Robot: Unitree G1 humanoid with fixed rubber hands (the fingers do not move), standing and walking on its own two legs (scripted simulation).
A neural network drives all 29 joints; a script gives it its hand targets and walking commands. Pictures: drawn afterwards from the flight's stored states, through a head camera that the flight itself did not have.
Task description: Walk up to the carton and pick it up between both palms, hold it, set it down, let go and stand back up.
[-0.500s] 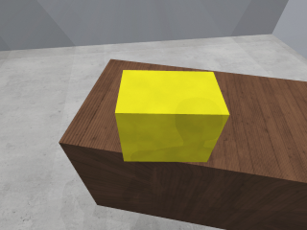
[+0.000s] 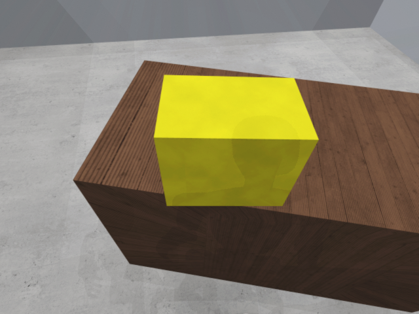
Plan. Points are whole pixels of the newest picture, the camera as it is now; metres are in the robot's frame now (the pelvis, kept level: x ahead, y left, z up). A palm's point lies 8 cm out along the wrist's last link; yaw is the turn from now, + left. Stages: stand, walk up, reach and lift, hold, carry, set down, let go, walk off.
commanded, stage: reach and lift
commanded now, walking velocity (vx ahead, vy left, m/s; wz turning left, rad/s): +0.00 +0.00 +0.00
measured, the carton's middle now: (227, 145) +0.46 -0.04 +0.05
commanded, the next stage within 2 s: none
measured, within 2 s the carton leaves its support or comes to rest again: neither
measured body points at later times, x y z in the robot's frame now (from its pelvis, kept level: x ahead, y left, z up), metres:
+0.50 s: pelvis +0.00 -0.03 +0.00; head +0.04 -0.01 +0.45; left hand +0.15 +0.25 -0.09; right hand +0.15 -0.25 -0.10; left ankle -0.03 +0.13 -0.72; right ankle +0.05 -0.13 -0.72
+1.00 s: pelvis +0.02 -0.01 +0.02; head +0.03 +0.00 +0.47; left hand +0.19 +0.24 -0.05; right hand +0.17 -0.25 -0.04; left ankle -0.03 +0.13 -0.72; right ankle +0.05 -0.13 -0.72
